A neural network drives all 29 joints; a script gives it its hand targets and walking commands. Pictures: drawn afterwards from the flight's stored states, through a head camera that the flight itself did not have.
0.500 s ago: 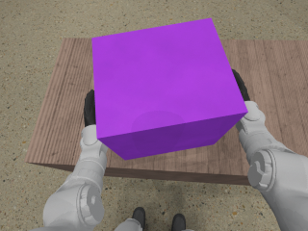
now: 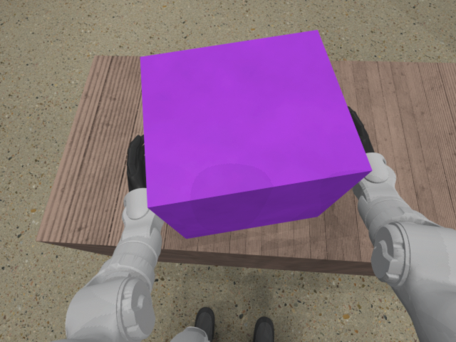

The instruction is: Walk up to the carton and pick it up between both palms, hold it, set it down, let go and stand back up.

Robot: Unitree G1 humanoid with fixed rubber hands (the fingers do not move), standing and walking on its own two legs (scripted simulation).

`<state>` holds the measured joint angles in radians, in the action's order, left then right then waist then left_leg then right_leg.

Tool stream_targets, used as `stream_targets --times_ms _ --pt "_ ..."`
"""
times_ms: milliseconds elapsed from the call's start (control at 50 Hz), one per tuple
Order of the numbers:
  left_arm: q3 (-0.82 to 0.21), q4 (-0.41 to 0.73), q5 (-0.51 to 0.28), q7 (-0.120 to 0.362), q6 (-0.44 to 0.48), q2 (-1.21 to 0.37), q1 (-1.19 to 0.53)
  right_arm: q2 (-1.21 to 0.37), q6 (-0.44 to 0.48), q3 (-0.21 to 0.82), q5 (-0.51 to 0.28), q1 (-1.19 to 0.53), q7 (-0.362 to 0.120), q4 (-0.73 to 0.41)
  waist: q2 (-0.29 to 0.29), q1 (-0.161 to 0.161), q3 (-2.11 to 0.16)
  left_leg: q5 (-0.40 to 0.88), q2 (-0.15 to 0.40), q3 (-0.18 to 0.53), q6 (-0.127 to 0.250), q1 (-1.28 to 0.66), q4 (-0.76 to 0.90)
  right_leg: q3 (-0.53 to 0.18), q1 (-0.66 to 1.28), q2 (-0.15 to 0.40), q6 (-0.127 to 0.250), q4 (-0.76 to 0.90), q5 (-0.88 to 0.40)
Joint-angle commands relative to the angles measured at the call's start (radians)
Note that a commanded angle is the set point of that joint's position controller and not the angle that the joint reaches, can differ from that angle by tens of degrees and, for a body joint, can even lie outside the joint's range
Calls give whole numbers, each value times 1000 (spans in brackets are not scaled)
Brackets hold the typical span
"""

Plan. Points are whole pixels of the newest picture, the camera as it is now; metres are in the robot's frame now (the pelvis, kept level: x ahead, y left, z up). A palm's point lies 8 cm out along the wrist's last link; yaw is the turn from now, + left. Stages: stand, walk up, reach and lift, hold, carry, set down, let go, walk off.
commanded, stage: reach and lift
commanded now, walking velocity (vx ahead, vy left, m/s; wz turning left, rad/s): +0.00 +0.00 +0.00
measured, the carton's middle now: (242, 149) +0.46 +0.05 -0.06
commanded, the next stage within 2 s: none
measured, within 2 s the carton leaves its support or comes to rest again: leaves its support in 0.50 s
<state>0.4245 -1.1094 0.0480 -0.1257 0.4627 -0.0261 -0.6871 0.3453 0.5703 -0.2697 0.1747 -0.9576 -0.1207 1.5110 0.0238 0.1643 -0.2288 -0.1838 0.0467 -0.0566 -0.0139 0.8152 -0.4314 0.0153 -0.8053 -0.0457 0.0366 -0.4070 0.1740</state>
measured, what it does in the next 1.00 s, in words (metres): stands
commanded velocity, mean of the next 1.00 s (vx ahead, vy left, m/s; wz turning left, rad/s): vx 0.00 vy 0.00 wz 0.00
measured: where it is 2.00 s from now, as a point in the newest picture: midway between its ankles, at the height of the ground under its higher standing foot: outside the picture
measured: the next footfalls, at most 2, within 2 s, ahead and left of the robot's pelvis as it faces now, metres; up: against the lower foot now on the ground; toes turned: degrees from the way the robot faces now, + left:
none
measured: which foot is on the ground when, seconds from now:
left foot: down 0.00-1.00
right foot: down 0.00-1.00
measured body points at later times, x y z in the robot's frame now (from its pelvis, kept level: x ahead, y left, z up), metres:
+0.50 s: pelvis -0.01 +0.00 +0.00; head +0.13 -0.01 +0.43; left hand +0.35 +0.24 -0.04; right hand +0.46 -0.14 -0.02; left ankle -0.03 +0.13 -0.73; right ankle -0.03 -0.09 -0.73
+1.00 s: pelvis -0.04 +0.01 +0.01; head +0.01 +0.02 +0.46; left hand +0.33 +0.25 +0.03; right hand +0.43 -0.13 +0.08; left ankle -0.03 +0.13 -0.73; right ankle -0.03 -0.09 -0.73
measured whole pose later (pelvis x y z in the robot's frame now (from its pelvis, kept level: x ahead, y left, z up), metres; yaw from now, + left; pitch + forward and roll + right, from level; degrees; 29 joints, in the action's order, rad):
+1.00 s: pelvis -0.04 +0.01 +0.01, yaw +3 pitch +19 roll -1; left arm 0.18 -1.09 -0.11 -0.17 0.15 0.08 -0.66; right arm 0.29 0.26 -0.16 0.03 -0.93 -0.10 1.45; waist 0.03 0.10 -0.27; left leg -0.16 0.03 -0.01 -0.01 0.62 -0.45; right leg 0.06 -0.59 -0.02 0.03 -0.41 0.16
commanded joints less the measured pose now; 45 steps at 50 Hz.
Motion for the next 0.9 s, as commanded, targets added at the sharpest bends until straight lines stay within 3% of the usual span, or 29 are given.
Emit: stream_targets --times_ms 0,20,40,60,80,100,120,140,160,220,240,280,300,320,360,380,400,440,460,480,540,560,620,660,700,720,780,800,880 --pt "-248 19 92 134 4 -390 -359 -469 46 150 96 -385 -95 -33 145 27 -635 491 -29 -62 17 -150 -43 27 640 41 -65 -131 -710" --pt "-289 80 60 131 8 -420 -372 -472 58 182 82 -420 -89 -101 132 25 -705 537 -25 -52 7 -167 -47 33 665 34 -73 -139 -745" --pt "-288 56 72 129 6 -418 -367 -462 52 170 95 -421 -88 -77 123 18 -714 578 -18 -53 3 -190 -65 35 632 27 -62 -135 -736" --pt "-263 10 84 133 -9 -395 -365 -453 38 162 100 -411 -88 -43 125 14 -657 522 -24 -54 10 -203 -46 34 615 36 -66 -122 -690" --pt "-288 73 69 134 -2 -406 -356 -500 49 188 74 -386 -85 -95 139 22 -702 597 -23 -47 11 -240 -54 38 636 27 -71 -128 -744" --pt "-288 42 65 130 -2 -404 -337 -484 52 203 68 -399 -87 -94 126 44 -673 614 -25 -45 7 -233 -64 32 610 26 -65 -131 -735" --pt "-304 55 54 127 -9 -413 -349 -476 53 210 61 -398 -89 -99 133 22 -698 620 -17 -37 5 -241 -67 38 605 22 -67 -139 -744" --pt "-286 18 63 129 -18 -404 -338 -466 50 195 71 -406 -88 -77 128 26 -670 570 -21 -36 6 -243 -57 35 580 27 -67 -118 -686" --pt "-327 54 35 128 -22 -416 -342 -466 50 222 54 -404 -87 -119 119 20 -731 627 -18 -25 2 -291 -73 45 569 8 -63 -125 -692" --pt "-358 107 18 123 -12 -434 -421 -472 46 216 49 -455 -79 -116 83 -7 -741 616 -10 -20 -8 -290 -91 33 558 14 -56 -132 -694" --pt "-337 100 29 121 -19 -411 -403 -483 42 211 45 -429 -83 -128 72 18 -695 629 -16 -23 -9 -305 -88 37 541 9 -62 -120 -663" --pt "-368 90 5 127 -33 -427 -348 -500 27 247 28 -395 -81 -153 109 24 -729 616 -23 -17 -1 -298 -93 37 605 2 -63 -134 -714" --pt "-343 59 5 130 -36 -405 -403 -482 17 209 49 -445 -83 -127 134 1 -691 531 -19 -16 10 -260 -69 36 581 15 -70 -127 -642" --pt "-380 131 -11 127 -31 -443 -414 -519 20 241 28 -435 -81 -168 121 -1 -765 573 -27 -16 -1 -275 -82 34 616 6 -66 -129 -712" --pt "-390 113 -35 128 -32 -451 -425 -504 19 258 15 -458 -80 -180 120 -19 -773 583 -26 -9 -1 -266 -91 25 638 18 -69 -142 -748" --pt "-378 99 -27 131 -33 -432 -449 -487 8 254 26 -466 -83 -144 113 -21 -718 532 -27 -8 4 -232 -83 20 621 33 -75 -140 -709" --pt "-398 120 -41 131 -30 -442 -454 -513 13 269 10 -479 -80 -184 115 -10 -766 548 -30 -11 7 -253 -87 26 633 20 -80 -146 -742" --pt "-428 137 -74 137 -38 -454 -470 -539 0 287 1 -482 -77 -203 139 -31 -794 529 -33 0 7 -231 -93 14 663 24 -84 -158 -770" --pt "-435 145 -84 136 -32 -457 -502 -547 2 303 -11 -490 -77 -213 117 -42 -812 517 -32 8 2 -223 -93 15 694 26 -89 -165 -794" --pt "-438 139 -83 136 -33 -474 -484 -557 -3 317 -17 -504 -77 -229 113 -27 -824 518 -44 2 -4 -190 -101 10 718 27 -88 -170 -816" --pt "-434 155 -83 141 -44 -441 -547 -571 -47 296 -9 -480 -73 -185 124 -46 -748 418 -48 4 12 -198 -83 10 693 44 -96 -161 -734" --pt "-457 188 -111 140 -46 -466 -545 -578 -43 312 -30 -494 -77 -239 131 -55 -798 424 -42 8 10 -198 -77 7 715 42 -96 -168 -736" --pt "-470 192 -116 126 -58 -469 -585 -608 -59 325 -42 -548 -84 -275 108 -32 -814 443 -46 12 0 -230 -88 6 682 28 -103 -161 -688" --pt "-486 232 -131 116 -59 -489 -639 -603 -71 317 -54 -582 -91 -281 77 -43 -832 462 -45 27 -6 -272 -104 12 634 21 -94 -160 -646" --pt "-498 241 -130 116 -80 -491 -656 -619 -92 317 -68 -598 -92 -317 99 -50 -797 425 -48 17 -6 -283 -98 19 642 13 -94 -138 -601" --pt "-519 271 -136 111 -80 -506 -695 -617 -106 310 -70 -584 -95 -285 89 -67 -820 444 -48 24 -7 -309 -103 12 622 13 -91 -145 -606" --pt "-501 251 -119 101 -132 -489 -670 -619 -166 299 -97 -507 -99 -217 48 -61 -715 415 -43 24 -13 -384 -79 23 573 2 -77 -106 -477" --pt "-516 293 -140 104 -145 -504 -710 -610 -181 288 -97 -527 -97 -256 53 -80 -729 388 -45 29 -11 -402 -78 18 578 13 -76 -84 -451" --pt "-529 333 -116 91 -204 -530 -763 -603 -218 233 -100 -558 -122 -259 -8 -81 -681 404 -27 30 -21 -529 -52 31 477 1 -44 -22 -290"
